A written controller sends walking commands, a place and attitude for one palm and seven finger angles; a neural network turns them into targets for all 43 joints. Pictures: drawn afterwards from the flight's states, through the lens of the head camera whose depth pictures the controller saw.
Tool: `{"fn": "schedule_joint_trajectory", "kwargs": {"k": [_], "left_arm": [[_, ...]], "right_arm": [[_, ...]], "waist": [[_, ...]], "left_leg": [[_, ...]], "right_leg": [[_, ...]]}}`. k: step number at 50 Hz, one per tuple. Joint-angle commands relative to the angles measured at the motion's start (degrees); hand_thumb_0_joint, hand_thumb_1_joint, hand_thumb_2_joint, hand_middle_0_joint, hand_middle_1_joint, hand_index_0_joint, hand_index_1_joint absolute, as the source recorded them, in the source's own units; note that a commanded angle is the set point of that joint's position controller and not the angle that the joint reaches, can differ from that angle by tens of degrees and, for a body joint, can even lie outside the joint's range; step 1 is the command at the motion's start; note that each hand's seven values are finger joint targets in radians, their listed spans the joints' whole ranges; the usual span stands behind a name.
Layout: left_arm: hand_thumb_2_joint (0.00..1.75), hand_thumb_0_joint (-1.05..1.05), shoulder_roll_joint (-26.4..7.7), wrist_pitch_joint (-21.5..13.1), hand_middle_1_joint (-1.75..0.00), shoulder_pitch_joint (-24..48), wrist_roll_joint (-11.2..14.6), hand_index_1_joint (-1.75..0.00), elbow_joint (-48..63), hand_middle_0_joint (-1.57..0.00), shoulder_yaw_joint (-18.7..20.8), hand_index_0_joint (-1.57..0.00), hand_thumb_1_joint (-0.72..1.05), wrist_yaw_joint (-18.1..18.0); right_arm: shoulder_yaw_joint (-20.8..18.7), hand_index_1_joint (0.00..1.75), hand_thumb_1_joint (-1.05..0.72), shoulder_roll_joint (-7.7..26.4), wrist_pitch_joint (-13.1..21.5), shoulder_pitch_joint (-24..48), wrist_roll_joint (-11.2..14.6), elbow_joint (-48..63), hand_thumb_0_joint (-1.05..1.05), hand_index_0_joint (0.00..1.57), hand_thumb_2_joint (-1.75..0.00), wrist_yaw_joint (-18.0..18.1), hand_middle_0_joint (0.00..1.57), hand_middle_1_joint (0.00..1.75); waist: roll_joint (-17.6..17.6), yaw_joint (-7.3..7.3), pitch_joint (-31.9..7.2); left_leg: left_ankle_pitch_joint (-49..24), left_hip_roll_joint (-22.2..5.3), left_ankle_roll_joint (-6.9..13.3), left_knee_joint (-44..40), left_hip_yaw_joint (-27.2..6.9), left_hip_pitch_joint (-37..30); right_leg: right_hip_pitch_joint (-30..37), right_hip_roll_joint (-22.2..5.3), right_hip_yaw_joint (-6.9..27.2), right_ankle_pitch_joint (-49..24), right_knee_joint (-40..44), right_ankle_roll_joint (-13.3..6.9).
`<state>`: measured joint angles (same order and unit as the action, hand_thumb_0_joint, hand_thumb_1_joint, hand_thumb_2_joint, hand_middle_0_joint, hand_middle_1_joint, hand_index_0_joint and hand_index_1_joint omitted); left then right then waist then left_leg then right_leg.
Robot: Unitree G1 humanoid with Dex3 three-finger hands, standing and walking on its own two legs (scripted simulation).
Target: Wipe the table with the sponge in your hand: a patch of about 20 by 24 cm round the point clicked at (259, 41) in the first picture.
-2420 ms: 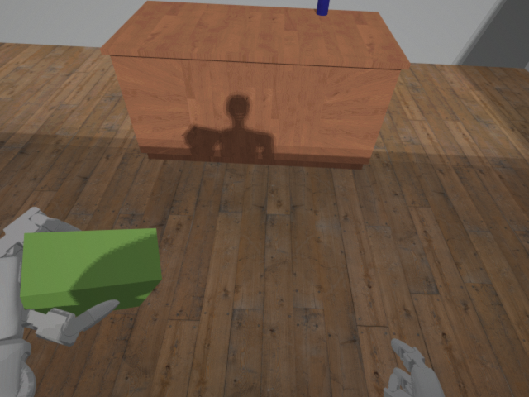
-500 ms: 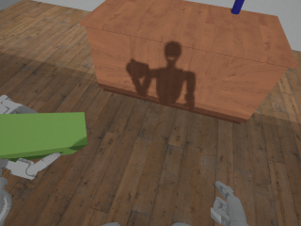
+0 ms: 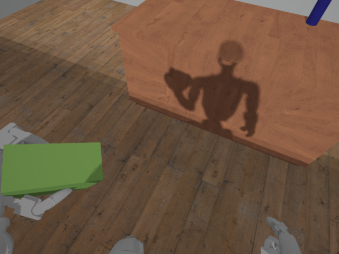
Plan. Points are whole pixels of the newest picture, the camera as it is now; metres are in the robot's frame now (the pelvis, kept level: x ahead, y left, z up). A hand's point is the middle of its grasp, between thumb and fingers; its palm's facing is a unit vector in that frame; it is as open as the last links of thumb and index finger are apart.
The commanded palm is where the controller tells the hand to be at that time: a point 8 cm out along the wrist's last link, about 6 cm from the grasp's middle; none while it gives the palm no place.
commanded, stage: walk to a spot facing it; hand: left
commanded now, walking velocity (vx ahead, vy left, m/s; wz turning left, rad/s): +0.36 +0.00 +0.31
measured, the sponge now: (67, 170) +0.23 +0.19 +0.14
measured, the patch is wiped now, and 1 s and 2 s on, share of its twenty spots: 0.00 0.00 0.00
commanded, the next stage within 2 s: turn to face it in 0.82 s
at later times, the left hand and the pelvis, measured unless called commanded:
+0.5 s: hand (53, 116) +0.32 +0.24 +0.17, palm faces +0.53 -0.71 -0.46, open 10.2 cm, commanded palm +0.27 +0.27 +0.18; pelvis +0.15 -0.03 -0.01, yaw +7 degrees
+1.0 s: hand (46, 90) +0.39 +0.28 +0.17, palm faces +0.63 -0.64 -0.43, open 10.2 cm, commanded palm +0.31 +0.29 +0.18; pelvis +0.25 -0.02 -0.01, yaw +19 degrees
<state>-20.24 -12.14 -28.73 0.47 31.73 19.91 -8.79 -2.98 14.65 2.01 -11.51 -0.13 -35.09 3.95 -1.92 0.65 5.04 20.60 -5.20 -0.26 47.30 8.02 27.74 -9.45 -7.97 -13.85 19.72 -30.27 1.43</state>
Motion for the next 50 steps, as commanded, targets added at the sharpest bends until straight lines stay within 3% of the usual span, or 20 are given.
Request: {"fn": "schedule_joint_trajectory", "kwargs": {"k": [1, 2, 3, 4, 5, 7, 11, 22, 23, 24, 25, 29, 32, 37, 40, 41, 42, 43, 44, 50], "left_arm": [[1.3, 0.0, -10.68, -4.11, -1.6, 3.51, 1.04, -1.6, 15.22, -1.2, 9.56, -1.2, 0.1, -3.7], [1.3, 0.0, -10.41, -4.45, -1.6, 4.06, 1.0, -1.6, 15.74, -1.2, 9.16, -1.2, 0.1, -3.82], [1.3, 0.0, -10.33, -5.24, -1.6, 5.03, 0.74, -1.6, 16.64, -1.2, 9.08, -1.2, 0.1, -3.83], [1.3, 0.0, -9.02, -5.61, -1.6, 3.93, 1.34, -1.6, 15.67, -1.2, 7.93, -1.2, 0.1, -3.58], [1.3, 0.0, -12.23, -5.63, -1.6, 6.12, 0.6, -1.6, 12.92, -1.2, 9.11, -1.2, 0.1, -3.01], [1.3, 0.0, -12.78, -4.91, -1.6, 6.59, 0.68, -1.6, 13.67, -1.2, 10.24, -1.2, 0.1, -1.76], [1.3, 0.0, -9.42, -4.64, -1.6, 1.23, 1.42, -1.6, 18.93, -1.2, 7.92, -1.2, 0.1, -0.98], [1.3, 0.0, -7.36, -1.67, -1.6, 9.11, 0.76, -1.6, 4.41, -1.2, 4.48, -1.2, 0.1, -0.33], [1.3, 0.0, -8.19, -1.36, -1.6, 10.51, 0.25, -1.6, 4.84, -1.2, 4.42, -1.2, 0.1, -0.46], [1.3, 0.0, -10.91, -0.7, -1.6, 10.65, -0.4, -1.6, 4.48, -1.2, 5.57, -1.2, 0.1, -0.83], [1.3, 0.0, -13.15, -0.78, -1.6, 13.32, 0.66, -1.6, 7.14, -1.2, 7.23, -1.2, 0.1, -1.25], [1.3, 0.0, -13.39, -3.11, -1.6, 9.38, 0.38, -1.6, 12.2, -1.2, 9.04, -1.2, 0.1, -0.95], [1.3, 0.0, -12.47, -3.29, -1.6, 4.15, 0.81, -1.6, 12.39, -1.2, 10.09, -1.2, 0.1, -1.56], [1.3, 0.0, -10.97, -2.73, -1.6, -0.51, 1.73, -1.6, 14.14, -1.2, 10.75, -1.2, 0.1, -3.23], [1.3, 0.0, -10.5, -2.44, -1.6, 2.04, 1.84, -1.6, 15.54, -1.2, 9.13, -1.2, 0.1, -3.76], [1.3, 0.0, -11.14, -3.11, -1.6, 3.45, 1.79, -1.6, 16.72, -1.2, 9.28, -1.2, 0.1, -3.86], [1.3, 0.0, -10.78, -4.23, -1.6, 3.87, 1.98, -1.6, 17.96, -1.2, 9.18, -1.2, 0.1, -3.75], [1.3, 0.0, -11.88, -5.34, -1.6, 6.01, 1.66, -1.6, 19.61, -1.2, 9.41, -1.2, 0.1, -3.58], [1.3, 0.0, -14.47, -4.95, -1.6, 5.24, 0.64, -1.6, 13.17, -1.2, 10.07, -1.2, 0.1, -1.84], [1.3, 0.0, -11.18, -5.13, -1.6, 0.65, 2.13, -1.6, 21.93, -1.2, 9.84, -1.2, 0.1, -0.92]], "right_arm": [[-0.71, 0.3, -0.9, 1.29, 3.17, 2.5, -0.01, 10.71, 0.0, 0.2, -0.9, -0.03, 0.2, 0.3], [-1.44, 0.3, -0.9, 2.22, 3.29, 1.21, 0.11, 10.84, 0.0, 0.2, -0.9, 0.46, 0.2, 0.3], [-2.07, 0.3, -0.9, 3.48, 3.34, 1.13, 0.32, 11.27, 0.0, 0.2, -0.9, 0.56, 0.2, 0.3], [-2.36, 0.3, -0.9, 4.85, 3.73, 1.42, 0.37, 11.26, 0.0, 0.2, -0.9, 0.09, 0.2, 0.3], [-1.04, 0.3, -0.9, 3.82, 4.22, 2.16, 0.27, 10.76, 0.0, 0.2, -0.9, -0.79, 0.2, 0.3], [-1.84, 0.3, -0.9, 3.97, 4.12, 3.19, 1.04, 9.47, 0.0, 0.2, -0.9, -1.18, 0.2, 0.3], [-0.79, 0.3, -0.9, 2.53, 5.92, 3.22, 0.99, 8.8, 0.0, 0.2, -0.9, -1.59, 0.2, 0.3], [1.07, 0.3, -0.9, 2.08, 5.9, 4.34, 0.43, 6.8, 0.0, 0.2, -0.9, 0.93, 0.2, 0.3], [1.14, 0.3, -0.9, 1.35, 5.54, 4.02, 0.61, 6.78, 0.0, 0.2, -0.9, 0.91, 0.2, 0.3], [1.39, 0.3, -0.9, -0.3, 5.01, 3.59, 0.61, 7.37, 0.0, 0.2, -0.9, 0.72, 0.2, 0.3], [1.31, 0.3, -0.9, 1.86, 5.68, 6.82, 0.28, 8.61, 0.0, 0.2, -0.9, 0.54, 0.2, 0.3], [0.84, 0.3, -0.9, 2.19, 3.69, 7.33, 0.29, 7.07, 0.0, 0.2, -0.9, -0.32, 0.2, 0.3], [0.54, 0.3, -0.9, 1.78, 2.71, 6.06, -0.05, 8.57, 0.0, 0.2, -0.9, -0.17, 0.2, 0.3], [-0.26, 0.3, -0.9, 1.1, 2.62, 3.94, -0.35, 11.74, 0.0, 0.2, -0.9, -0.31, 0.2, 0.3], [-1.05, 0.3, -0.9, 1.67, 2.98, 1.26, -0.19, 11.77, 0.0, 0.2, -0.9, 0.09, 0.2, 0.3], [-1.54, 0.3, -0.9, 2.54, 3.18, 0.53, -0.12, 11.78, 0.0, 0.2, -0.9, 0.52, 0.2, 0.3], [-1.79, 0.3, -0.9, 3.75, 3.52, 1.63, -0.15, 12.02, 0.0, 0.2, -0.9, 0.39, 0.2, 0.3], [-1.4, 0.3, -0.9, 4.51, 4.44, 2.12, 0.19, 12.22, 0.0, 0.2, -0.9, -0.53, 0.2, 0.3], [-1.62, 0.3, -0.9, 4.74, 5.1, 1.78, 0.66, 11.02, 0.0, 0.2, -0.9, -1.06, 0.2, 0.3], [-0.75, 0.3, -0.9, 2.82, 5.85, 4.01, 1.11, 9.12, 0.0, 0.2, -0.9, -2.09, 0.2, 0.3]], "waist": [[-3.88, -0.81, -12.84], [1.11, 0.44, -15.44], [11.97, 1.01, -18.17], [24.72, 0.59, -17.49], [19.34, 0.73, -15.36], [13.72, 0.67, -13.15], [15.55, -0.69, -12.9], [9.46, -1.43, -9.32], [1.84, -1.61, -10.79], [-14.89, -1.94, -11.88], [-15.27, -2.74, -10.47], [-3.27, -1.56, -7.41], [-4.37, -1.16, -7.95], [-7.56, -2.96, -10.5], [-4.32, 0.27, -14.14], [2.24, 1.7, -16.78], [17.3, 1.33, -17.61], [23.85, 0.41, -17.55], [15.93, 0.55, -13.62], [18.82, -1.07, -14.19]], "left_leg": [[-8.24, 4.68, -0.17, -16.75, 6.56, -11.05], [-10.45, 4.98, 0.59, -20.34, 6.07, -19.1], [-11.91, -0.89, 3.83, -22.06, -4.45, -29.24], [-27.23, -16.59, 11.5, -25.36, -30.66, -35.97], [-24.76, -20.72, 15.56, -28.15, -39.07, -32.22], [-17.77, -19.24, 16.28, -27.63, -33.57, -28.79], [-16.85, -12.63, 11.35, -29.34, -17.91, -22.23], [-1.1, -7.13, 6.46, -19.71, -8.29, -9.77], [0.74, -3.61, 4.99, -7.55, -5.59, -5.07], [8.73, 3.62, 2.49, 11.45, -1.26, 7.79], [11.7, 4.48, 1.09, 22.5, -7.09, 13.9], [3.03, -1.38, -1.48, 25.4, -9.25, 12.03], [0.47, -2.12, -1.46, 11.0, -4.83, 5.46], [-0.19, 0.85, -1.14, -6.93, 3.46, 0.25], [-6.82, 5.16, -0.76, -17.41, 6.33, -13.22], [-10.1, 4.14, 1.17, -20.12, 3.01, -23.29], [-24.15, -8.0, 8.01, -22.89, -17.0, -31.25], [-43.91, -19.79, 15.77, -24.94, -38.49, -34.16], [-39.62, -20.53, 16.7, -24.31, -40.47, -30.95], [-22.18, -10.76, 9.9, -26.51, -13.14, -13.81]], "right_leg": [[5.94, -9.6, 5.13, -27.12, -1.02, -6.52], [3.14, -7.54, 2.73, -27.55, -11.27, -4.45], [-6.46, -4.02, 1.45, -17.8, -24.26, -1.86], [-22.13, 4.21, 4.24, 13.74, -38.34, 0.72], [-26.77, 3.65, 11.02, 15.99, -44.44, -0.45], [-32.41, 0.44, 13.99, 11.91, -46.94, 0.25], [-28.75, 0.06, 10.12, 2.73, -36.41, 1.19], [0.75, 5.28, 2.0, -3.2, 2.39, 1.46], [5.86, 0.27, 9.27, 0.02, 7.4, -0.95], [12.55, -13.82, 31.23, 2.42, 13.79, -7.19], [11.36, -21.22, 41.61, 2.62, 17.3, -11.29], [4.25, -17.05, 21.38, -7.03, 14.81, -10.14], [2.66, -14.74, 10.51, -18.07, 12.57, -8.62], [7.55, -14.28, 6.83, -29.51, 6.57, -8.28], [3.59, -11.7, 1.5, -31.65, -8.65, -4.69], [-3.33, -9.23, 0.14, -29.5, -20.98, -2.18], [-16.31, -1.23, 0.63, -2.23, -36.08, 1.36], [-26.69, 4.4, 6.7, 19.76, -45.95, 1.95], [-30.88, 1.91, 12.8, 17.28, -47.57, 1.68], [-17.52, 2.2, 8.98, 3.22, -29.05, 1.79]]}}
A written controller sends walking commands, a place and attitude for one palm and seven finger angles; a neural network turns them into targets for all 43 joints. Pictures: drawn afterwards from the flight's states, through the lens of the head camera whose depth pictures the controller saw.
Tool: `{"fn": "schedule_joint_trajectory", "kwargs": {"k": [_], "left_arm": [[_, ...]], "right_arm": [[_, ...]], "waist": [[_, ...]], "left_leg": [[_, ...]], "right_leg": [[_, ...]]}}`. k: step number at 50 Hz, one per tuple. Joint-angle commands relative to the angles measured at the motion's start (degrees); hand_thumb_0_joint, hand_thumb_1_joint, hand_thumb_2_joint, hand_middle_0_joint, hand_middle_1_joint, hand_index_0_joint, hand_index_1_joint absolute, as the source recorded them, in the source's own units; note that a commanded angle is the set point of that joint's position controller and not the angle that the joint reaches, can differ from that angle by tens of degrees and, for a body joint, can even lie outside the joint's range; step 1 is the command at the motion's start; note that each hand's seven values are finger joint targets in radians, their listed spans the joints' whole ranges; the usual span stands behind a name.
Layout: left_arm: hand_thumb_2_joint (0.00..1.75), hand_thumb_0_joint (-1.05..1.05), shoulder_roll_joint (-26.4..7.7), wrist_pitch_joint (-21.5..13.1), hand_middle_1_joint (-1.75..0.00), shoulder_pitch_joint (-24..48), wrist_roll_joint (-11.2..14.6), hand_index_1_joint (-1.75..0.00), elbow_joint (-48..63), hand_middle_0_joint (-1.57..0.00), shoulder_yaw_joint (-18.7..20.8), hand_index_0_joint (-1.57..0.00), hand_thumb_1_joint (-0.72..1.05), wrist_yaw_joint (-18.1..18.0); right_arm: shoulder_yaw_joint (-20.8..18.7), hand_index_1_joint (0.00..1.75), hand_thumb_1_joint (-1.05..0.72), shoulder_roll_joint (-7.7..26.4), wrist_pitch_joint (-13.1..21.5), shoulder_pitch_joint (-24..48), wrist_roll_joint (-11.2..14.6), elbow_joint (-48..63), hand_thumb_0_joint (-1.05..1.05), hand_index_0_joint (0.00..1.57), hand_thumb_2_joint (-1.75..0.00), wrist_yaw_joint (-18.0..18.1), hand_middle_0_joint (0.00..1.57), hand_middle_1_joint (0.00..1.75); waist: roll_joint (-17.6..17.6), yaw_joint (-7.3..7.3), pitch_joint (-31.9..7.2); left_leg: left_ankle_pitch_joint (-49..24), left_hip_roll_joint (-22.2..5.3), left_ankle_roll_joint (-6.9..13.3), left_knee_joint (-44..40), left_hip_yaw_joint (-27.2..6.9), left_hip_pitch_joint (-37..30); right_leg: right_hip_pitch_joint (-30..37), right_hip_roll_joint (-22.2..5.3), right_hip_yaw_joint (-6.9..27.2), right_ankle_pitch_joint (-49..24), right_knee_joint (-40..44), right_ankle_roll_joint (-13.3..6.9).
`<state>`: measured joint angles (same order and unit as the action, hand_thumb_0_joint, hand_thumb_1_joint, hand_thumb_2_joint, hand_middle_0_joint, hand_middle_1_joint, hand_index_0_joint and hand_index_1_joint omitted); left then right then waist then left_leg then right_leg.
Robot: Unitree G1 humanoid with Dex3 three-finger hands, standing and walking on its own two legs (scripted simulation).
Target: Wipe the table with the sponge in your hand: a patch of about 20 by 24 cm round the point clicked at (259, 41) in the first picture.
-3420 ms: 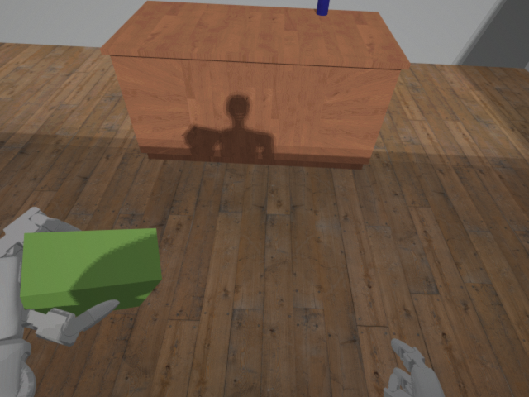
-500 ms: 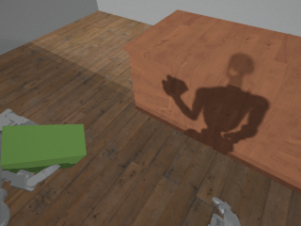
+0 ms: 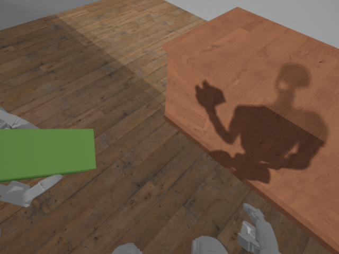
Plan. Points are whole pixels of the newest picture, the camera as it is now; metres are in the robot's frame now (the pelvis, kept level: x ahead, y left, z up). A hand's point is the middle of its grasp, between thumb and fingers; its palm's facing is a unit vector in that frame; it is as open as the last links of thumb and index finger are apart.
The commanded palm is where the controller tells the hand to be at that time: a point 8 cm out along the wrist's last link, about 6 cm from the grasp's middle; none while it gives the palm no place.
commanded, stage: turn to face it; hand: left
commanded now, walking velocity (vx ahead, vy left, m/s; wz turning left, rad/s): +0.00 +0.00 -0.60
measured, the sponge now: (57, 155) +0.25 +0.20 +0.17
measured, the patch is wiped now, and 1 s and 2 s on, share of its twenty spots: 0.00 0.00 0.00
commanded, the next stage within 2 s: none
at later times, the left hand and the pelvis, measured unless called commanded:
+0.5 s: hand (109, 135) +0.27 +0.12 +0.20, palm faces +0.20 -0.88 -0.43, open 10.2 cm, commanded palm +0.23 +0.18 +0.19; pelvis +0.02 -0.06 +0.01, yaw -11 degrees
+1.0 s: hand (192, 153) +0.25 -0.02 +0.18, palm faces -0.11 -0.85 -0.52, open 10.2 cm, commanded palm +0.22 +0.06 +0.19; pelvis -0.05 -0.11 +0.01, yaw -29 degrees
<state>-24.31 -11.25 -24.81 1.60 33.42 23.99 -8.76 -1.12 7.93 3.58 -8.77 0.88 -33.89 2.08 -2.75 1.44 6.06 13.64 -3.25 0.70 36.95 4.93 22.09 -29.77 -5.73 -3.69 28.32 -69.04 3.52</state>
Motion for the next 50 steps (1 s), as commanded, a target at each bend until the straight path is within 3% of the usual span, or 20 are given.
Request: {"fn": "schedule_joint_trajectory", "kwargs": {"k": [1, 7, 8, 10, 11, 14, 15, 21, 25, 28, 29, 31, 33, 36, 38, 39, 40, 41, 44, 50], "left_arm": [[1.3, 0.0, -6.2, -6.02, -1.6, -3.87, 1.1, -1.6, 17.79, -1.2, 5.11, -1.2, 0.1, -0.84], [1.3, 0.0, -3.67, -3.32, -1.6, 7.74, -0.17, -1.6, 3.32, -1.2, 0.82, -1.2, 0.1, -1.09], [1.3, 0.0, -4.28, -2.87, -1.6, 10.94, -0.65, -1.6, 1.52, -1.2, 0.26, -1.2, 0.1, -0.86], [1.3, 0.0, -6.56, -1.3, -1.6, 14.91, -0.33, -1.6, 0.05, -1.2, 0.46, -1.2, 0.1, -0.85], [1.3, 0.0, -6.8, -1.22, -1.6, 14.69, -0.16, -1.6, 0.32, -1.2, 0.59, -1.2, 0.1, -0.89], [1.3, 0.0, -6.5, -2.78, -1.6, 12.1, 0.2, -1.6, 5.72, -1.2, 1.58, -1.2, 0.1, -0.82], [1.3, 0.0, -6.69, -3.28, -1.6, 8.6, 0.41, -1.6, 6.4, -1.2, 2.18, -1.2, 0.1, -0.8], [1.3, 0.0, -8.21, -4.27, -1.6, -2.55, 1.27, -1.6, 10.09, -1.2, 6.75, -1.2, 0.1, -1.49], [1.3, 0.0, -7.42, -3.98, -1.6, -1.37, 1.38, -1.6, 9.52, -1.2, 5.46, -1.2, 0.1, -1.05], [1.3, 0.0, -7.61, -4.33, -1.6, -1.11, 1.04, -1.6, 7.52, -1.2, 5.42, -1.2, 0.1, -0.19], [1.3, 0.0, -7.58, -4.41, -1.6, 1.01, 0.79, -1.6, 8.86, -1.2, 4.66, -1.2, 0.1, -0.2], [1.3, 0.0, -4.69, -4.17, -1.6, 1.19, -0.02, -1.6, 7.15, -1.2, 0.82, -1.2, 0.1, 0.24], [1.3, 0.0, -4.24, -3.42, -1.6, 3.54, -0.15, -1.6, 8.56, -1.2, -0.79, -1.2, 0.1, 0.21], [1.3, 0.0, -5.99, -3.17, -1.6, 6.36, -0.47, -1.6, 9.34, -1.2, 0.4, -1.2, 0.1, -0.22], [1.3, 0.0, -7.43, -3.18, -1.6, 6.59, -0.51, -1.6, 8.79, -1.2, 2.2, -1.2, 0.1, -0.31], [1.3, 0.0, -9.52, -3.15, -1.6, 5.87, -1.01, -1.6, 7.5, -1.2, 3.96, -1.2, 0.1, -0.62], [1.3, 0.0, -10.55, -3.46, -1.6, 5.14, -0.35, -1.6, 7.46, -1.2, 5.67, -1.2, 0.1, -1.07], [1.3, 0.0, -11.9, -3.0, -1.6, 1.24, 1.42, -1.6, 7.28, -1.2, 8.36, -1.2, 0.1, -1.41], [1.3, 0.0, -10.0, -3.55, -1.6, -5.52, 2.29, -1.6, 9.94, -1.2, 9.5, -1.2, 0.1, -1.44], [1.3, 0.0, -9.04, -3.11, -1.6, -6.47, 2.8, -1.6, 8.95, -1.2, 8.11, -1.2, 0.1, -1.33]], "right_arm": [[-2.27, 0.3, -0.9, 9.39, 4.83, 0.7, 0.04, 7.41, 0.0, 0.2, -0.9, -0.16, 0.2, 0.3], [-0.58, 0.3, -0.9, 9.22, 5.23, 1.25, -0.18, 6.54, 0.0, 0.2, -0.9, 1.67, 0.2, 0.3], [-0.61, 0.3, -0.9, 8.8, 5.06, 1.07, -0.28, 6.27, 0.0, 0.2, -0.9, 1.75, 0.2, 0.3], [-0.2, 0.3, -0.9, 7.86, 5.28, 2.56, -0.76, 7.22, 0.0, 0.2, -0.9, 1.85, 0.2, 0.3], [-0.58, 0.3, -0.9, 8.73, 5.29, 2.91, -0.92, 6.92, 0.0, 0.2, -0.9, 1.48, 0.2, 0.3], [0.92, 0.3, -0.9, 7.2, 3.1, 5.11, -1.11, 6.62, 0.0, 0.2, -0.9, 1.01, 0.2, 0.3], [0.83, 0.3, -0.9, 7.31, 2.51, 4.87, -1.17, 7.04, 0.0, 0.2, -0.9, 1.05, 0.2, 0.3], [-0.34, 0.3, -0.9, 8.48, 0.04, 4.5, -0.92, 10.91, 0.0, 0.2, -0.9, -0.06, 0.2, 0.3], [-1.02, 0.3, -0.9, 9.75, -1.23, 1.71, 0.1, 11.95, 0.0, 0.2, -0.9, -0.15, 0.2, 0.3], [-1.95, 0.3, -0.9, 11.78, -1.16, 2.49, 0.69, 13.0, 0.0, 0.2, -0.9, 0.46, 0.2, 0.3], [-1.53, 0.3, -0.9, 10.54, -0.32, 2.64, -0.05, 13.37, 0.0, 0.2, -0.9, 0.7, 0.2, 0.3], [-1.99, 0.3, -0.9, 11.12, 0.32, 0.45, 0.08, 12.19, 0.0, 0.2, -0.9, 0.31, 0.2, 0.3], [-2.0, 0.3, -0.9, 11.95, 1.27, -0.56, 0.44, 11.94, 0.0, 0.2, -0.9, -0.39, 0.2, 0.3], [-1.81, 0.3, -0.9, 12.05, 2.88, -1.04, 0.11, 11.71, 0.0, 0.2, -0.9, -0.89, 0.2, 0.3], [-1.77, 0.3, -0.9, 11.81, 3.24, -1.09, 0.12, 11.58, 0.0, 0.2, -0.9, -1.25, 0.2, 0.3], [-1.78, 0.3, -0.9, 11.14, 3.04, -1.18, 0.28, 11.67, 0.0, 0.2, -0.9, -1.33, 0.2, 0.3], [-0.98, 0.3, -0.9, 9.0, 2.81, 0.33, 0.25, 12.71, 0.0, 0.2, -0.9, -1.36, 0.2, 0.3], [-2.07, 0.3, -0.9, 9.61, 2.32, 1.16, 0.54, 13.17, 0.0, 0.2, -0.9, -1.19, 0.2, 0.3], [0.31, 0.3, -0.9, 7.18, -1.19, 2.43, -0.67, 11.03, 0.0, 0.2, -0.9, -1.84, 0.2, 0.3], [-0.56, 0.3, -0.9, 8.74, -3.43, 3.35, -0.57, 10.84, 0.0, 0.2, -0.9, -1.09, 0.2, 0.3]], "waist": [[19.28, -1.82, -15.09], [11.13, -2.02, -11.21], [3.95, -1.58, -9.51], [-16.17, -2.19, -8.43], [-16.78, -2.5, -8.46], [-4.15, -2.55, -12.99], [-4.02, -2.43, -13.43], [-2.42, -4.21, -17.43], [0.41, -2.39, -17.67], [18.88, -3.6, -12.63], [23.43, -3.58, -9.82], [15.66, -2.87, -5.99], [16.72, -2.26, -6.35], [18.62, -1.85, -7.05], [14.07, -2.53, -9.08], [7.3, -2.6, -10.92], [-6.01, -3.12, -12.23], [-13.22, -3.92, -15.2], [0.54, -2.94, -18.07], [-2.25, -2.77, -16.24]], "left_leg": [[-13.23, -12.7, 8.23, -16.76, -7.82, -6.85], [6.38, -11.57, 1.84, -8.75, -0.09, -2.86], [11.85, -8.58, 0.06, -1.19, 2.1, -1.87], [21.21, 1.35, -3.48, 19.45, 1.08, 6.87], [18.26, 0.43, -3.88, 26.26, -3.47, 8.03], [14.04, -0.38, -4.93, 26.01, -4.52, 5.65], [13.05, 0.01, -4.8, 23.14, -3.47, 4.11], [12.35, 1.37, -4.07, 2.23, -1.85, -0.04], [2.67, -0.91, -2.84, -14.13, -1.59, -12.25], [-4.08, -17.7, 4.49, -20.33, -12.64, -14.34], [-5.64, -21.82, 7.31, -22.3, -16.29, -10.37], [-19.78, -20.74, 6.94, -17.42, -8.33, -11.14], [-26.53, -17.76, 3.39, -13.77, -0.68, -12.39], [-26.62, -16.36, 1.0, -9.96, 1.81, -13.08], [-21.8, -15.12, -0.65, -1.31, 2.99, -10.03], [-13.76, -11.69, -2.34, 7.38, 4.59, -6.13], [11.57, -4.1, -5.03, 18.26, 4.88, 4.69], [21.44, -1.14, -5.45, 27.53, -2.25, 6.85], [13.88, -2.25, -6.18, 30.76, -7.71, 9.68], [11.86, -0.02, -5.6, 16.04, -5.0, 2.86]], "right_leg": [[5.79, 1.03, -2.31, -6.21, 14.43, -0.33], [18.33, 5.29, -5.26, -12.44, 38.31, -0.17], [16.69, 1.85, 0.81, -14.9, 43.39, -1.92], [14.7, -13.49, 29.2, -26.65, 52.76, -10.95], [15.52, -14.86, 33.41, -28.92, 54.22, -12.61], [18.35, -10.1, 20.35, -37.16, 47.3, -12.48], [18.43, -9.13, 18.05, -37.06, 47.67, -12.19], [22.21, -7.87, 22.78, -28.95, 48.77, -13.67], [17.14, -3.96, 21.71, -23.6, 45.58, -9.17], [2.9, 7.28, 10.81, -3.1, 27.05, -3.24], [0.48, 7.47, 6.43, 0.22, 15.26, -2.09], [-0.86, 4.88, 4.7, -2.66, 14.22, -1.36], [3.68, 5.33, 0.35, -5.32, 22.55, -0.89], [10.51, 6.62, -3.31, -8.47, 32.15, -0.8], [19.68, 6.5, -3.55, -16.69, 40.29, -1.45], [24.0, 1.76, 2.91, -28.65, 42.93, -4.2], [29.21, -7.63, 19.2, -47.75, 43.92, -9.74], [25.65, -12.29, 30.84, -48.12, 48.06, -11.91], [28.93, -8.96, 24.75, -39.12, 45.21, -13.47], [20.58, -6.55, 25.04, -22.76, 51.96, -12.84]]}}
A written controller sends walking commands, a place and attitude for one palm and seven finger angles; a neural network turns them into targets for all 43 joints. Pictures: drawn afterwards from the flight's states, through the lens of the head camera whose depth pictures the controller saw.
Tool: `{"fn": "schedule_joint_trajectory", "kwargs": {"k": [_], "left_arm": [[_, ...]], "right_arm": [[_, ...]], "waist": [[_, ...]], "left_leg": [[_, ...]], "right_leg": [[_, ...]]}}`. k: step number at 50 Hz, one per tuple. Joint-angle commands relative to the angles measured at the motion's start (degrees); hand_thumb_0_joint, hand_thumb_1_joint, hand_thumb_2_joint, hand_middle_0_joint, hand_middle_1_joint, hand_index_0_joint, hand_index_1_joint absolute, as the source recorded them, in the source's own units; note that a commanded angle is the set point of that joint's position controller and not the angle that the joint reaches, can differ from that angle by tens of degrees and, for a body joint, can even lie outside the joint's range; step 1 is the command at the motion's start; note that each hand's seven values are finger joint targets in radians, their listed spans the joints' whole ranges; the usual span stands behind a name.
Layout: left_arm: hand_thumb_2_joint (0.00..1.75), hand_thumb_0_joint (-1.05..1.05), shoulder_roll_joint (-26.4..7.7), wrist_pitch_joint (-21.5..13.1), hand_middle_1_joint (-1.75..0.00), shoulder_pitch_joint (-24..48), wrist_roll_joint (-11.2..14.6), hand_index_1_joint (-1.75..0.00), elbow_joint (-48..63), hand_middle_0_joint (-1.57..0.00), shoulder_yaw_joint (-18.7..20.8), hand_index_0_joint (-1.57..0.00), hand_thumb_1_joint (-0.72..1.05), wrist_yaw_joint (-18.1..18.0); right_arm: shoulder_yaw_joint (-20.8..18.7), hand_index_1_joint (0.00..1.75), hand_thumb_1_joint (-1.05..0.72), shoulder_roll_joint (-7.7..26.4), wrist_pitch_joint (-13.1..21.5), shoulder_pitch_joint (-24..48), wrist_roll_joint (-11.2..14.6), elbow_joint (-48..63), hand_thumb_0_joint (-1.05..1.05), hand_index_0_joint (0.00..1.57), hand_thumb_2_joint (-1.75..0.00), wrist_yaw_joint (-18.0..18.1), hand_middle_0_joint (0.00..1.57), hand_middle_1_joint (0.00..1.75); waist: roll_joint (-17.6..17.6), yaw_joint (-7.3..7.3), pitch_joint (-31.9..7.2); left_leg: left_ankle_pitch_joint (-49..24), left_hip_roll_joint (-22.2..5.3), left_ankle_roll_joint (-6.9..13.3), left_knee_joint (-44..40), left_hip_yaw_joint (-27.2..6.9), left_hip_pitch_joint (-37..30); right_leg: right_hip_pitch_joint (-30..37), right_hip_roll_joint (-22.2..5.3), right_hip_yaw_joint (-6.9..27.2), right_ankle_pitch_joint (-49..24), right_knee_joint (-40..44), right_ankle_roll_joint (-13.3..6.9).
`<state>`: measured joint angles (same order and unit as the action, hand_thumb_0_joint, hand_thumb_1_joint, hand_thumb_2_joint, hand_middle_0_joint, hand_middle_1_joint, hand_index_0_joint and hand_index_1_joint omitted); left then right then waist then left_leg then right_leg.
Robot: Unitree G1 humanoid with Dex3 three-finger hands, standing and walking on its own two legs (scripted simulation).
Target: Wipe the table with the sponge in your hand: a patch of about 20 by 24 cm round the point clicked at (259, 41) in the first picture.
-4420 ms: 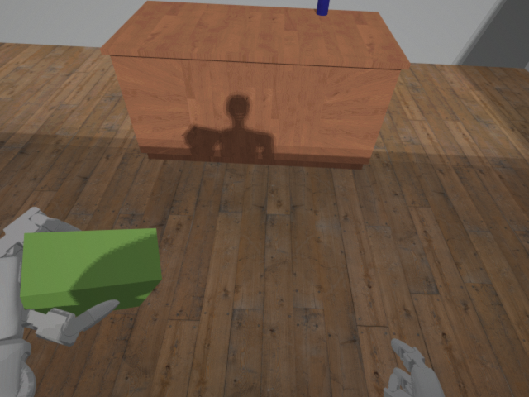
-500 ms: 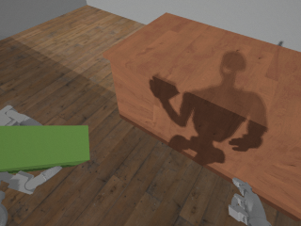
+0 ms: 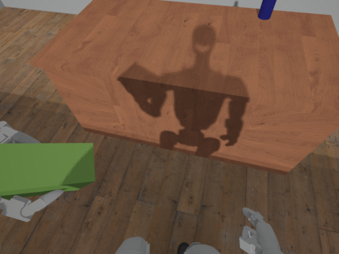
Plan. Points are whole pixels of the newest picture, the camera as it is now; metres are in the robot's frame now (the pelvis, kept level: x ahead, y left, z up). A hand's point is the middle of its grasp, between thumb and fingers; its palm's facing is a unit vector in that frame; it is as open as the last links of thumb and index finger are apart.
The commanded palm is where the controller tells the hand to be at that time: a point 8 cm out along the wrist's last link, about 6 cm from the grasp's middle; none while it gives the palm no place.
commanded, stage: turn to face it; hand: left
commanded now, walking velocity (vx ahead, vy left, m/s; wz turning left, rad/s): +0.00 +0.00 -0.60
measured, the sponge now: (58, 171) +0.23 +0.19 +0.15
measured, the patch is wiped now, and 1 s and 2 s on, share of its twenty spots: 0.00 0.00 0.00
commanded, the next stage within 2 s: take the last steps up to it in 1.06 s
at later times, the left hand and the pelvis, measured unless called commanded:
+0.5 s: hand (83, 189) +0.20 +0.14 +0.17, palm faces +0.20 -0.85 -0.50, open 10.2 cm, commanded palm +0.16 +0.18 +0.19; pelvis -0.07 -0.05 -0.01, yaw -16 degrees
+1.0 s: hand (150, 213) +0.17 +0.03 +0.17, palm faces -0.07 -0.89 -0.46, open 10.2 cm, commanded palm +0.14 +0.09 +0.19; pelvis -0.14 -0.07 +0.00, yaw -30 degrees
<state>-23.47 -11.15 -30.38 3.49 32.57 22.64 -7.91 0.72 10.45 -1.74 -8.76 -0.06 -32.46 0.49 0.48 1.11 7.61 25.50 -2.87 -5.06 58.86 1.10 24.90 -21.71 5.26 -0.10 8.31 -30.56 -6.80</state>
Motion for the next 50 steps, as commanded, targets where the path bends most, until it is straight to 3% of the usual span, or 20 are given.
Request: {"fn": "schedule_joint_trajectory", "kwargs": {"k": [1, 10, 11, 13, 14, 17, 21, 24, 25, 26, 27, 28, 30, 34, 38, 42, 44, 47, 48, 50], "left_arm": [[1.3, 0.0, -9.55, -2.86, -1.6, -1.26, 0.9, -1.6, 8.31, -1.2, 9.06, -1.2, 0.1, -2.19], [1.3, 0.0, -8.73, -2.53, -1.6, 7.76, -0.38, -1.6, 10.24, -1.2, 3.88, -1.2, 0.1, -1.38], [1.3, 0.0, -8.74, -2.98, -1.6, 8.42, -0.4, -1.6, 10.26, -1.2, 3.65, -1.2, 0.1, -1.05], [1.3, 0.0, -9.3, -4.07, -1.6, 10.58, -0.65, -1.6, 12.29, -1.2, 5.17, -1.2, 0.1, -0.27], [1.3, 0.0, -12.86, -4.54, -1.6, 13.81, -1.85, -1.6, 16.98, -1.2, 7.16, -1.2, 0.1, -0.66], [1.3, 0.0, -6.0, -3.12, -1.6, 4.06, -1.16, -1.6, 7.51, -1.2, 4.09, -1.2, 0.1, -0.05], [1.3, 0.0, -5.49, -3.54, -1.6, 10.91, -1.56, -1.6, 8.28, -1.2, 1.87, -1.2, 0.1, -0.86], [1.3, 0.0, -6.81, -2.97, -1.6, 13.92, -2.54, -1.6, 6.1, -1.2, 2.23, -1.2, 0.1, -1.07], [1.3, 0.0, -8.1, -3.34, -1.6, 15.05, -2.57, -1.6, 6.91, -1.2, 3.23, -1.2, 0.1, -1.37], [1.3, 0.0, -12.37, -3.98, -1.6, 12.76, -2.38, -1.6, 6.4, -1.2, 7.48, -1.2, 0.1, -2.21], [1.3, 0.0, -12.31, -3.34, -1.6, 9.62, -0.78, -1.6, 7.33, -1.2, 8.59, -1.2, 0.1, -2.26], [1.3, 0.0, -12.75, -3.34, -1.6, 6.74, -0.22, -1.6, 9.99, -1.2, 9.38, -1.2, 0.1, -2.2], [1.3, 0.0, -11.53, -4.29, -1.6, 1.06, 0.31, -1.6, 13.72, -1.2, 10.69, -1.2, 0.1, -2.31], [1.3, 0.0, -11.83, -4.87, -1.6, -2.71, 0.66, -1.6, 13.45, -1.2, 12.59, -1.2, 0.1, -2.63], [1.3, 0.0, -10.09, -4.27, -1.6, -4.12, 0.43, -1.6, 10.41, -1.2, 11.05, -1.2, 0.1, -2.36], [1.3, 0.0, -8.82, -3.42, -1.6, -1.39, -0.2, -1.6, 9.3, -1.2, 7.95, -1.2, 0.1, -1.85], [1.3, 0.0, -9.01, -3.44, -1.6, 1.29, -0.45, -1.6, 10.64, -1.2, 6.52, -1.2, 0.1, -1.55], [1.3, 0.0, -8.84, -3.97, -1.6, 4.54, -1.8, -1.6, 11.91, -1.2, 6.54, -1.2, 0.1, -1.36], [1.3, 0.0, -8.02, -3.33, -1.6, 4.97, -2.27, -1.6, 9.99, -1.2, 5.44, -1.2, 0.1, -1.15], [1.3, 0.0, -6.99, -3.44, -1.6, 7.36, -2.37, -1.6, 10.21, -1.2, 3.69, -1.2, 0.1, -0.78]], "right_arm": [[-2.46, 0.3, -0.9, 6.36, 1.47, 3.76, 0.37, 9.39, 0.0, 0.2, -0.9, 0.7, 0.2, 0.3], [-3.08, 0.3, -0.9, 8.12, -0.78, 1.06, 0.56, 10.87, 0.0, 0.2, -0.9, 0.42, 0.2, 0.3], [-3.56, 0.3, -0.9, 8.87, -0.58, 0.3, 0.45, 10.84, 0.0, 0.2, -0.9, 0.55, 0.2, 0.3], [-4.0, 0.3, -0.9, 10.0, 0.87, 2.57, -0.24, 11.95, 0.0, 0.2, -0.9, 0.96, 0.2, 0.3], [-3.49, 0.3, -0.9, 7.19, 2.22, 3.19, -0.1, 12.18, 0.0, 0.2, -0.9, 1.4, 0.2, 0.3], [-4.5, 0.3, -0.9, 8.26, 3.64, 1.65, 1.29, 11.23, 0.0, 0.2, -0.9, 0.41, 0.2, 0.3], [-4.08, 0.3, -0.9, 9.6, 6.69, -1.58, 1.42, 10.13, 0.0, 0.2, -0.9, 0.56, 0.2, 0.3], [-4.28, 0.3, -0.9, 9.83, 8.3, -1.52, 1.31, 9.35, 0.0, 0.2, -0.9, 0.44, 0.2, 0.3], [-3.85, 0.3, -0.9, 8.62, 8.35, -1.12, 1.61, 9.66, 0.0, 0.2, -0.9, 0.17, 0.2, 0.3], [-3.14, 0.3, -0.9, 6.78, 8.22, 0.95, 1.31, 10.34, 0.0, 0.2, -0.9, 0.46, 0.2, 0.3], [-4.19, 0.3, -0.9, 7.28, 7.49, 2.4, 1.7, 11.0, 0.0, 0.2, -0.9, 0.64, 0.2, 0.3], [-3.62, 0.3, -0.9, 6.54, 6.38, 2.93, 1.15, 10.9, 0.0, 0.2, -0.9, 0.5, 0.2, 0.3], [-1.79, 0.3, -0.9, 5.16, 3.79, 3.98, 0.6, 9.74, 0.0, 0.2, -0.9, -0.26, 0.2, 0.3], [-2.78, 0.3, -0.9, 6.08, 2.64, 4.73, 0.47, 9.18, 0.0, 0.2, -0.9, -0.02, 0.2, 0.3], [-3.05, 0.3, -0.9, 6.83, 2.2, 3.77, 0.87, 9.71, 0.0, 0.2, -0.9, 0.13, 0.2, 0.3], [-3.13, 0.3, -0.9, 7.87, 1.87, 2.0, 1.28, 9.64, 0.0, 0.2, -0.9, 0.5, 0.2, 0.3], [-3.68, 0.3, -0.9, 8.73, 2.18, 1.44, 1.26, 9.82, 0.0, 0.2, -0.9, 1.12, 0.2, 0.3], [-3.27, 0.3, -0.9, 8.92, 3.87, 3.56, 1.05, 10.53, 0.0, 0.2, -0.9, 2.26, 0.2, 0.3], [-3.7, 0.3, -0.9, 8.07, 4.51, 3.1, 1.03, 10.61, 0.0, 0.2, -0.9, 2.44, 0.2, 0.3], [-4.04, 0.3, -0.9, 8.43, 6.32, 1.32, 0.98, 9.26, 0.0, 0.2, -0.9, 2.32, 0.2, 0.3]], "waist": [[-5.38, -2.82, -16.88], [-4.93, -1.87, -16.41], [-1.65, -1.46, -16.32], [16.76, -2.01, -11.73], [18.57, -2.93, -11.65], [13.57, -3.03, -5.33], [13.24, -1.31, -6.46], [9.72, -1.65, -9.17], [1.27, -1.77, -10.89], [-12.55, -2.9, -12.49], [-19.2, -4.15, -17.26], [-15.38, -3.56, -17.15], [-4.15, -2.84, -20.07], [-6.35, -2.18, -20.28], [-6.42, -2.76, -18.39], [-5.02, -1.68, -17.03], [-2.2, -1.41, -15.59], [16.93, -2.52, -10.91], [14.94, -2.25, -9.09], [12.45, -2.42, -7.23]], "left_leg": [[0.23, 0.35, 0.41, -7.54, -0.88, -0.98], [1.17, 2.61, 4.27, -32.36, 2.08, -17.54], [1.52, 0.24, 5.91, -37.11, 1.02, -21.9], [7.09, -18.78, 13.9, -47.4, -15.49, -20.19], [1.59, -25.4, 16.87, -48.27, -18.35, -13.05], [-9.54, -19.72, 13.14, -42.55, -0.27, -8.9], [-27.53, -17.18, 8.03, -35.5, 5.6, -12.93], [-24.57, -14.01, 4.58, -23.04, 8.07, -10.34], [-16.93, -10.43, 2.67, -13.15, 9.34, -6.38], [6.16, -3.22, 0.52, -1.32, 8.3, 4.83], [10.15, -1.84, 0.66, 7.17, 0.38, 4.27], [6.96, -2.32, 0.56, 11.46, -3.63, 5.45], [1.94, -2.41, 0.1, 9.62, -3.5, 6.45], [1.6, -1.13, 0.17, -5.04, -0.93, 0.9], [1.46, 0.81, 1.56, -13.87, -0.15, -3.49], [-2.25, 1.3, 3.24, -27.17, 0.45, -12.67], [-2.53, -1.82, 5.2, -35.28, -0.81, -17.72], [3.13, -19.42, 14.25, -46.54, -15.4, -7.06], [2.57, -20.53, 15.2, -47.08, -13.4, 0.41], [-14.14, -17.63, 13.45, -40.56, -4.82, -5.36]], "right_leg": [[10.22, -16.8, 22.67, 1.51, 14.83, -2.21], [0.85, -11.8, 24.11, 18.1, 19.67, 3.24], [-2.53, -8.95, 22.55, 17.99, 16.1, 5.28], [-12.98, 0.07, 9.19, 15.06, -12.36, 8.99], [-12.35, -1.62, 4.88, 17.03, -31.54, 9.27], [-13.91, -5.72, 1.91, 16.78, -38.17, 9.57], [-1.59, -5.0, -5.66, 15.74, -11.46, 10.38], [11.22, -3.7, -7.15, 3.18, 2.66, 9.33], [15.57, -9.81, 1.26, -7.77, 5.29, 6.13], [20.09, -20.14, 19.59, -29.65, 6.51, -0.24], [16.56, -23.25, 28.36, -24.46, 9.82, -1.32], [16.22, -23.4, 29.29, -15.27, 10.01, -2.6], [19.79, -19.94, 21.76, -13.61, 6.85, -3.38], [17.13, -18.49, 19.38, -11.04, 9.36, -3.21], [11.63, -17.88, 23.33, -3.46, 12.52, -3.45], [5.29, -15.47, 22.84, 6.44, 13.99, -0.17], [1.01, -12.04, 20.65, 12.46, 12.26, 2.86], [-2.47, -1.9, 5.95, 15.68, -16.58, 7.89], [0.64, -2.34, 3.54, 15.86, -27.38, 8.72], [-4.18, -4.48, 0.93, 17.93, -24.75, 9.14]]}}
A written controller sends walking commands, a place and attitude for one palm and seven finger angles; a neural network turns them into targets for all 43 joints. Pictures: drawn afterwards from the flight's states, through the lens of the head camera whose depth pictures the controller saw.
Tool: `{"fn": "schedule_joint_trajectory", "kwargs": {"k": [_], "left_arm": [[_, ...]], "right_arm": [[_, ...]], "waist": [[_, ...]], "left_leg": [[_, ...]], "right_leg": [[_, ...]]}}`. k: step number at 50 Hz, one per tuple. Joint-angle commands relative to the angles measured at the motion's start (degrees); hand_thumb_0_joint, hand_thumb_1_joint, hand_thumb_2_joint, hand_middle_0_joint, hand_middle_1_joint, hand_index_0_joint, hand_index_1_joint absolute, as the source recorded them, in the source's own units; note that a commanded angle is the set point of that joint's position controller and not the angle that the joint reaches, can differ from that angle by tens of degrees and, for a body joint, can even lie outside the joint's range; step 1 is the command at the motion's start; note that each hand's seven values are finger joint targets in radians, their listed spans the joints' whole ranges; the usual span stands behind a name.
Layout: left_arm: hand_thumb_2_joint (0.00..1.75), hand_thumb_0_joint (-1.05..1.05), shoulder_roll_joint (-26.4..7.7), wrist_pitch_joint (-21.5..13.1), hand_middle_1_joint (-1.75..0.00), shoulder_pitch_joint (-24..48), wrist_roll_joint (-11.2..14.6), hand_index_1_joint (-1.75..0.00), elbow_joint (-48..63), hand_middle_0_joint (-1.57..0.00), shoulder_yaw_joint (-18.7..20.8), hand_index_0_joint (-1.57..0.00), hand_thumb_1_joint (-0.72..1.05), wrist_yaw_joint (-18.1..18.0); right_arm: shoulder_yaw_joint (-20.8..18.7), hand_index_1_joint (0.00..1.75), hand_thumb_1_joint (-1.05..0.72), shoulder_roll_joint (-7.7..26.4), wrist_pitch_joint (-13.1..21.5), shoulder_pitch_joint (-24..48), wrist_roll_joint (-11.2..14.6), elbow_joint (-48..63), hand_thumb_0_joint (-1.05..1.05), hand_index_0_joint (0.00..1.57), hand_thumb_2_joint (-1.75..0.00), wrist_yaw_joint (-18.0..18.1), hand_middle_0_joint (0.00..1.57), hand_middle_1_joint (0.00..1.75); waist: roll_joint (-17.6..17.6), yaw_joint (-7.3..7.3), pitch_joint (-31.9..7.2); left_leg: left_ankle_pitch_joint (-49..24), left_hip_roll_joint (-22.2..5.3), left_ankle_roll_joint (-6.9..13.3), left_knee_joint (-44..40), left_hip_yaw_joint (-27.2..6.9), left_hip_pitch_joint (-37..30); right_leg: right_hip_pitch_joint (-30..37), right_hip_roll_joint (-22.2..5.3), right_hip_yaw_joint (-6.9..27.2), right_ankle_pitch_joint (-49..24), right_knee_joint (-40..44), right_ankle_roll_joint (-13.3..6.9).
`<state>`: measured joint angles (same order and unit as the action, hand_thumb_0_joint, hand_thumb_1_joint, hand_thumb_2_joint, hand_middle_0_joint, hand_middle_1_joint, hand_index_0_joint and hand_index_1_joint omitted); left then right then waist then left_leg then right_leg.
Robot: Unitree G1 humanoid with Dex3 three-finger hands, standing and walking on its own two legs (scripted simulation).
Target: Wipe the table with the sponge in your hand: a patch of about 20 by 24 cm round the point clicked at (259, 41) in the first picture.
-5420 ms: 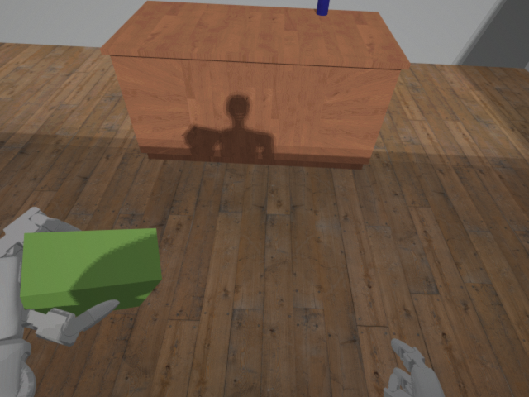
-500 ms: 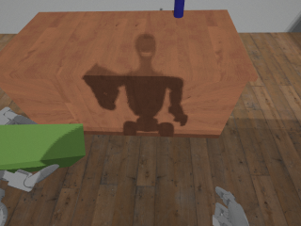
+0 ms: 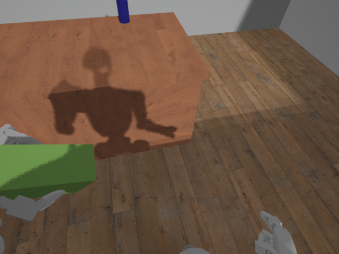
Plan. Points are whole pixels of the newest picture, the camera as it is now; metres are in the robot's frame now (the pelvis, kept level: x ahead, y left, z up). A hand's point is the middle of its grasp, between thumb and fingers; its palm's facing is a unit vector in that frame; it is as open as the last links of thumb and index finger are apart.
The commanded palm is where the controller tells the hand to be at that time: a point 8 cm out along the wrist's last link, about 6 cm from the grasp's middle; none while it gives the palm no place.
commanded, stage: turn to face it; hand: left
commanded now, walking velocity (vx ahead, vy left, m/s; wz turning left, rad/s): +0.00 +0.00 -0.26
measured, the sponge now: (60, 172) +0.22 +0.21 +0.14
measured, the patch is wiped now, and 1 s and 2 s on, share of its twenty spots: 0.00 0.00 0.00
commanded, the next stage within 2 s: take the last steps up to it in 0.06 s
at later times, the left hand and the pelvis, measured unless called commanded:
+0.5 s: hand (60, 187) +0.19 +0.18 +0.18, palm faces +0.30 -0.82 -0.49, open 10.2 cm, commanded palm +0.14 +0.23 +0.18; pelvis -0.04 -0.04 +0.02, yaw -3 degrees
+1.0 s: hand (54, 172) +0.21 +0.21 +0.17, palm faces +0.36 -0.81 -0.47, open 10.2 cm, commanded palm +0.15 +0.26 +0.18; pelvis -0.01 -0.02 +0.01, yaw +0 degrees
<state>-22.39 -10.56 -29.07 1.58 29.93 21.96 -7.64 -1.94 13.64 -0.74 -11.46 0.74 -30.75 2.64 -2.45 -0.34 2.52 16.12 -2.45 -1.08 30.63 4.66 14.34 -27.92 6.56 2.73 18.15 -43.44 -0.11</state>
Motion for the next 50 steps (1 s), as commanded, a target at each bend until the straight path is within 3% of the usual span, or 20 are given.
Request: {"fn": "schedule_joint_trajectory", "kwargs": {"k": [1, 4, 6, 8, 9, 11, 14, 22, 27, 28, 31, 34, 38, 39, 40, 41, 42, 43, 45, 50], "left_arm": [[1.3, 0.0, -6.36, -3.72, -1.6, 4.83, -0.21, -1.6, 11.47, -1.2, 2.79, -1.2, 0.1, -1.09], [1.3, 0.0, -6.53, -3.9, -1.6, 10.83, -0.92, -1.6, 13.37, -1.2, 1.55, -1.2, 0.1, -1.62], [1.3, 0.0, -8.25, -4.35, -1.6, 12.12, -1.22, -1.6, 10.96, -1.2, 3.35, -1.2, 0.1, -1.64], [1.3, 0.0, -10.88, -3.88, -1.6, 10.29, -0.13, -1.6, 8.29, -1.2, 6.07, -1.2, 0.1, -1.91], [1.3, 0.0, -11.98, -3.75, -1.6, 7.38, 0.31, -1.6, 8.46, -1.2, 7.82, -1.2, 0.1, -2.06], [1.3, 0.0, -11.43, -4.21, -1.6, 1.17, 0.76, -1.6, 9.93, -1.2, 8.63, -1.2, 0.1, -2.48], [1.3, 0.0, -10.45, -5.06, -1.6, -1.55, 0.46, -1.6, 9.5, -1.2, 8.89, -1.2, 0.1, -2.47], [1.3, 0.0, -9.28, -5.87, -1.6, -0.86, -0.09, -1.6, 7.97, -1.2, 6.4, -1.2, 0.1, -2.84], [1.3, 0.0, -8.22, -6.47, -1.6, 3.97, -0.67, -1.6, 9.82, -1.2, 3.97, -1.2, 0.1, -2.93], [1.3, 0.0, -8.14, -6.89, -1.6, 5.63, -0.63, -1.6, 10.78, -1.2, 3.62, -1.2, 0.1, -2.84], [1.3, 0.0, -9.06, -7.34, -1.6, 8.37, -1.47, -1.6, 10.67, -1.2, 4.0, -1.2, 0.1, -2.75], [1.3, 0.0, -8.5, -7.19, -1.6, 9.09, -1.75, -1.6, 8.4, -1.2, 4.2, -1.2, 0.1, -1.79], [1.3, 0.0, -6.58, -6.75, -1.6, 9.45, -1.06, -1.6, 6.38, -1.2, 2.37, -1.2, 0.1, -1.7], [1.3, 0.0, -5.96, -6.49, -1.6, 9.91, -1.41, -1.6, 5.22, -1.2, 1.63, -1.2, 0.1, -1.65], [1.3, 0.0, -7.53, -6.48, -1.6, 10.68, -1.63, -1.6, 4.32, -1.2, 2.37, -1.2, 0.1, -1.73], [1.3, 0.0, -10.18, -6.43, -1.6, 10.64, -1.33, -1.6, 2.94, -1.2, 4.83, -1.2, 0.1, -1.93], [1.3, 0.0, -10.21, -6.74, -1.6, 13.46, -0.51, -1.6, 3.75, -1.2, 5.32, -1.2, 0.1, -1.71], [1.3, 0.0, -10.4, -7.02, -1.6, 12.03, -0.25, -1.6, 3.31, -1.2, 5.61, -1.2, 0.1, -1.28], [1.3, 0.0, -9.52, -7.99, -1.6, 9.51, -0.09, -1.6, 5.85, -1.2, 5.51, -1.2, 0.1, -0.6], [1.3, 0.0, -9.98, -8.8, -1.6, 2.79, -0.43, -1.6, 8.43, -1.2, 7.6, -1.2, 0.1, -1.61]], "right_arm": [[-1.32, 0.3, -0.9, 5.53, 6.23, 2.78, 0.44, 7.0, 0.0, 0.2, -0.9, -0.14, 0.2, 0.3], [-1.18, 0.3, -0.9, 6.24, 8.2, 2.18, 0.47, 5.95, 0.0, 0.2, -0.9, -0.8, 0.2, 0.3], [-0.93, 0.3, -0.9, 5.69, 8.57, 2.89, 0.48, 5.85, 0.0, 0.2, -0.9, -1.1, 0.2, 0.3], [-1.42, 0.3, -0.9, 3.97, 8.18, 4.01, 0.84, 6.96, 0.0, 0.2, -0.9, -0.91, 0.2, 0.3], [-1.76, 0.3, -0.9, 4.88, 7.41, 5.24, 0.51, 6.39, 0.0, 0.2, -0.9, -0.87, 0.2, 0.3], [0.79, 0.3, -0.9, 2.07, 5.8, 6.37, -0.16, 4.99, 0.0, 0.2, -0.9, -0.71, 0.2, 0.3], [0.89, 0.3, -0.9, 2.59, 4.41, 6.88, -0.37, 4.45, 0.0, 0.2, -0.9, -0.54, 0.2, 0.3], [-0.65, 0.3, -0.9, 3.97, 5.98, 4.59, -0.77, 4.35, 0.0, 0.2, -0.9, 0.55, 0.2, 0.3], [-1.42, 0.3, -0.9, 4.6, 7.45, 2.16, -0.95, 4.2, 0.0, 0.2, -0.9, 0.99, 0.2, 0.3], [-1.64, 0.3, -0.9, 5.01, 7.68, 1.59, -1.04, 4.36, 0.0, 0.2, -0.9, 1.27, 0.2, 0.3], [-1.71, 0.3, -0.9, 5.61, 8.63, 2.59, -0.55, 3.75, 0.0, 0.2, -0.9, 1.3, 0.2, 0.3], [-1.83, 0.3, -0.9, 5.31, 9.79, 3.32, -0.34, 2.65, 0.0, 0.2, -0.9, 0.79, 0.2, 0.3], [-1.22, 0.3, -0.9, 5.3, 10.26, 3.08, -0.55, 1.3, 0.0, 0.2, -0.9, 1.02, 0.2, 0.3], [-1.15, 0.3, -0.9, 5.49, 10.13, 3.36, -0.51, 1.31, 0.0, 0.2, -0.9, 1.03, 0.2, 0.3], [-1.08, 0.3, -0.9, 4.49, 9.77, 3.96, -0.48, 1.36, 0.0, 0.2, -0.9, 0.93, 0.2, 0.3], [-1.21, 0.3, -0.9, 3.49, 9.38, 4.38, -0.27, 1.99, 0.0, 0.2, -0.9, 0.63, 0.2, 0.3], [-2.06, 0.3, -0.9, 5.17, 9.35, 4.94, -0.39, 1.94, 0.0, 0.2, -0.9, 0.07, 0.2, 0.3], [-1.91, 0.3, -0.9, 4.47, 9.04, 5.14, -0.51, 1.43, 0.0, 0.2, -0.9, -0.11, 0.2, 0.3], [-0.97, 0.3, -0.9, 3.48, 7.62, 5.65, -0.46, 0.91, 0.0, 0.2, -0.9, -0.53, 0.2, 0.3], [-0.49, 0.3, -0.9, 2.49, 6.92, 5.5, -0.87, 2.46, 0.0, 0.2, -0.9, -0.39, 0.2, 0.3]], "waist": [[16.12, -0.88, -2.91], [17.02, 0.33, -4.27], [9.72, 0.27, -5.24], [-12.86, -0.37, -8.56], [-8.93, -0.87, -9.82], [-1.15, -0.13, -10.54], [-1.7, 0.8, -11.91], [-3.93, -0.27, -9.65], [0.14, 0.9, -9.11], [2.98, 1.34, -8.25], [19.99, 1.44, -2.38], [16.47, 0.42, 1.65], [12.54, 0.1, -1.74], [10.32, 0.1, -2.13], [0.52, -0.19, -3.09], [-15.36, -0.11, -3.99], [-13.46, -0.59, -3.71], [-8.91, -0.21, -0.99], [-2.94, 0.14, -2.1], [-4.28, -0.12, -7.28]], "left_leg": [[-12.79, -16.6, 7.8, -9.28, -5.38, 1.13], [-20.26, -14.42, 3.87, -1.95, -2.84, -1.53], [-13.06, -11.73, 1.38, 5.96, -1.31, 2.97], [14.12, -0.19, -2.3, 24.26, 0.32, 11.65], [15.72, -0.38, -1.81, 31.53, -4.15, 12.68], [9.23, -1.13, -1.52, 34.24, -6.58, 16.34], [6.35, -1.31, -1.23, 26.67, -4.81, 15.51], [8.78, 0.45, 1.5, 8.51, -0.47, 8.8], [5.98, 1.79, 3.27, -7.41, 1.46, -5.59], [8.26, -0.45, 4.82, -10.9, -0.95, -8.27], [15.5, -17.42, 13.85, -20.3, -23.9, -6.12], [18.8, -13.72, 13.48, -19.42, -15.29, 4.33], [5.83, -10.08, 9.22, -9.26, -8.41, 4.96], [6.82, -8.01, 7.53, -3.95, -6.06, 8.43], [8.07, -4.54, 5.7, 8.57, -2.81, 15.4], [13.2, 1.91, 2.68, 25.25, 1.45, 25.85], [12.02, 0.51, 1.3, 34.34, -5.41, 25.56], [8.42, -1.04, 0.67, 38.48, -7.78, 25.63], [3.48, -2.96, -0.12, 39.22, -6.94, 25.06], [-0.33, -2.91, 0.07, 17.61, -0.27, 16.08]], "right_leg": [[2.29, -5.9, -4.23, 8.76, -5.91, 2.51], [10.9, -5.11, -8.54, 1.06, 10.21, 2.52], [18.95, -8.51, -5.2, -11.17, 18.54, 0.82], [19.04, -23.98, 21.5, -28.71, 24.04, -7.96], [18.76, -25.72, 24.32, -22.9, 26.87, -7.94], [22.25, -23.98, 19.75, -17.1, 25.79, -9.53], [23.58, -21.83, 11.02, -14.32, 26.24, -8.41], [19.08, -24.1, 14.84, 9.22, 32.58, -9.77], [12.97, -19.67, 9.59, 13.2, 27.05, -5.94], [10.16, -16.96, 7.62, 14.15, 22.58, -4.25], [-4.11, -7.05, -6.73, 12.53, -9.8, 0.37], [-0.75, -10.36, -7.12, 7.34, -11.6, 1.01], [14.65, -8.01, -12.09, 5.04, 9.93, 1.33], [20.15, -8.61, -10.92, 1.85, 15.87, 0.47], [25.96, -15.42, 0.97, 5.4, 22.12, -2.78], [30.45, -29.06, 25.23, 5.47, 28.74, -9.32], [25.03, -33.25, 31.68, 12.96, 33.09, -10.99], [20.76, -32.69, 31.23, 14.52, 33.41, -11.82], [20.2, -29.72, 17.34, 3.55, 30.86, -10.68], [22.02, -24.72, 1.6, -17.56, 25.88, -8.04]]}}
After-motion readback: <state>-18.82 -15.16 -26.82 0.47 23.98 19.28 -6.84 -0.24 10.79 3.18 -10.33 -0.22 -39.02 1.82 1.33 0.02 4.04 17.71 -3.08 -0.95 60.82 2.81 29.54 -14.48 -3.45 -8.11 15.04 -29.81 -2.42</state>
